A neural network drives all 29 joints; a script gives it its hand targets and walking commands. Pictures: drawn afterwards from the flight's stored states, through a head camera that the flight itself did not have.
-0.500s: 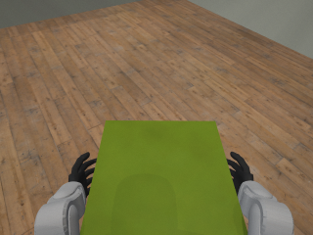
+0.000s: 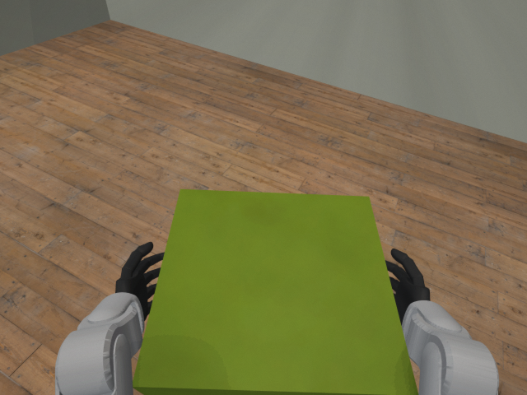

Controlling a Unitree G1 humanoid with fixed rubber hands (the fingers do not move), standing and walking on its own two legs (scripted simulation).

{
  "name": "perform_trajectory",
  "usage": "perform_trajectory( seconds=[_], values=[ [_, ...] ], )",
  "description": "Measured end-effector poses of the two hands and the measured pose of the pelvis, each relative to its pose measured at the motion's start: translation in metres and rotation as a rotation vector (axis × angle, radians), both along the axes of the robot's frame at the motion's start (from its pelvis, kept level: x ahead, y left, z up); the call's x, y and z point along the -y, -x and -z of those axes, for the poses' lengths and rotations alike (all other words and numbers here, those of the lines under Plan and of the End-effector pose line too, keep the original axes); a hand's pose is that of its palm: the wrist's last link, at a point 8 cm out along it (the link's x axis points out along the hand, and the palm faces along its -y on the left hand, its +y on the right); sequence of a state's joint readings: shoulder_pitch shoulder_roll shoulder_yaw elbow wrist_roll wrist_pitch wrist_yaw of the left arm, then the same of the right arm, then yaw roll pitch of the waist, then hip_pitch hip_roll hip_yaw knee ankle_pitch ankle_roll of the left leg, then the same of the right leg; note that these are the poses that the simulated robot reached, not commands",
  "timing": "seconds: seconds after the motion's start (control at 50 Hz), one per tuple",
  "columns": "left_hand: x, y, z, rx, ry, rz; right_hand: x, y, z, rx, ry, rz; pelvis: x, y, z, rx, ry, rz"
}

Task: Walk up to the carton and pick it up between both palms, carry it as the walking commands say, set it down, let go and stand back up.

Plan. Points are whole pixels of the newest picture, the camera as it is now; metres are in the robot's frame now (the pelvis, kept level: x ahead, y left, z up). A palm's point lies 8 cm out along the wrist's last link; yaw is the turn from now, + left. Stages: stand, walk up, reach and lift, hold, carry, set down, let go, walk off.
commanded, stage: carry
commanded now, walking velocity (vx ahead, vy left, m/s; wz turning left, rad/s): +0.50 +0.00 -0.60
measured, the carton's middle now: (269, 311) +0.27 -0.01 +0.01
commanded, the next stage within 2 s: none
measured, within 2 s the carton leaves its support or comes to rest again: neither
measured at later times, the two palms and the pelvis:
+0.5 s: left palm (197, 148) +0.61 +0.12 +0.06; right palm (371, 173) +0.53 -0.24 +0.06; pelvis +0.33 -0.01 -0.02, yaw -15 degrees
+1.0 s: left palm (282, 90) +0.91 -0.09 +0.04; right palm (412, 125) +0.74 -0.41 +0.05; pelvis +0.60 -0.13 -0.03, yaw -29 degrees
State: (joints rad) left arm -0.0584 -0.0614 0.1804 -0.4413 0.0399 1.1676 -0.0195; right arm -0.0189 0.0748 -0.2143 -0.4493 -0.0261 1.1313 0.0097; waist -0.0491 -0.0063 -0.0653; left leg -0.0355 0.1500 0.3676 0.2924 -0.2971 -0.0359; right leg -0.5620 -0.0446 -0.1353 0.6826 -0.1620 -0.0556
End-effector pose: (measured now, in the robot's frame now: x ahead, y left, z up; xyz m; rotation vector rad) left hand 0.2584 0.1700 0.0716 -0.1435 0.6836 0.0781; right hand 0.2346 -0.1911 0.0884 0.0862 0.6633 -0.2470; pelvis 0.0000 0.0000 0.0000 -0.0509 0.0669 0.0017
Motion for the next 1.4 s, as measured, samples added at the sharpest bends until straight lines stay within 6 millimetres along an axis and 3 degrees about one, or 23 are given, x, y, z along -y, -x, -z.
perform_trajectory(
  seconds=[0.14, 0.24, 0.36, 0.54, 0.64, 0.74, 0.86, 0.96, 1.02, 1.1, 1.2, 1.32, 1.4],
  values=[
    [0.020, -0.101, 0.022, 0.013, -0.016, -0.022, 0.021, -0.108, 0.027, 0.014, -0.002, -0.031, 0.023, -0.102, 0.031, 0.028, -0.001, 0.006],
    [0.027, -0.148, 0.037, -0.100, -0.030, -0.055, 0.029, -0.167, 0.046, -0.097, -0.045, -0.039, 0.028, -0.157, 0.019, 0.006, -0.010, 0.063],
    [0.034, -0.222, 0.019, -0.072, -0.038, -0.017, 0.035, -0.222, 0.037, -0.067, -0.083, 0.024, 0.024, -0.231, 0.005, -0.009, -0.036, 0.135],
    [0.062, -0.383, 0.017, 0.015, -0.029, 0.197, 0.051, -0.311, 0.026, 0.018, -0.042, 0.211, 0.008, -0.356, 0.019, 0.010, -0.049, 0.308],
    [0.103, -0.452, 0.009, -0.031, -0.022, 0.336, 0.074, -0.329, 0.018, -0.029, -0.036, 0.361, 0.009, -0.412, 0.003, 0.010, -0.028, 0.392],
    [0.151, -0.512, 0.000, -0.010, -0.010, 0.435, 0.106, -0.359, 0.003, -0.011, -0.014, 0.453, 0.025, -0.466, -0.003, 0.011, -0.004, 0.448],
    [0.206, -0.582, 0.005, 0.011, -0.010, 0.471, 0.156, -0.419, 0.006, 0.007, -0.003, 0.481, 0.067, -0.533, 0.008, 0.022, 0.002, 0.491],
    [0.251, -0.637, 0.024, 0.018, -0.025, 0.438, 0.207, -0.484, 0.032, 0.010, -0.003, 0.436, 0.117, -0.587, 0.033, 0.035, 0.004, 0.489],
    [0.269, -0.660, 0.035, -0.055, -0.052, 0.417, 0.227, -0.514, 0.045, -0.053, -0.055, 0.415, 0.134, -0.613, 0.026, 0.021, 0.001, 0.522],
    [0.289, -0.690, 0.031, -0.098, -0.075, 0.412, 0.246, -0.542, 0.047, -0.087, -0.103, 0.442, 0.158, -0.652, 0.011, 0.011, -0.022, 0.566],
    [0.330, -0.747, 0.014, -0.037, -0.056, 0.471, 0.275, -0.578, 0.033, -0.021, -0.097, 0.512, 0.181, -0.708, 0.005, 0.007, -0.042, 0.631],
    [0.396, -0.832, 0.011, 0.040, -0.027, 0.615, 0.312, -0.624, 0.023, 0.047, -0.043, 0.633, 0.210, -0.787, 0.017, 0.022, -0.053, 0.748],
    [0.450, -0.873, 0.006, 0.010, -0.044, 0.741, 0.335, -0.632, 0.020, 0.011, -0.046, 0.751, 0.231, -0.826, 0.008, 0.023, -0.045, 0.831]
  ],
)
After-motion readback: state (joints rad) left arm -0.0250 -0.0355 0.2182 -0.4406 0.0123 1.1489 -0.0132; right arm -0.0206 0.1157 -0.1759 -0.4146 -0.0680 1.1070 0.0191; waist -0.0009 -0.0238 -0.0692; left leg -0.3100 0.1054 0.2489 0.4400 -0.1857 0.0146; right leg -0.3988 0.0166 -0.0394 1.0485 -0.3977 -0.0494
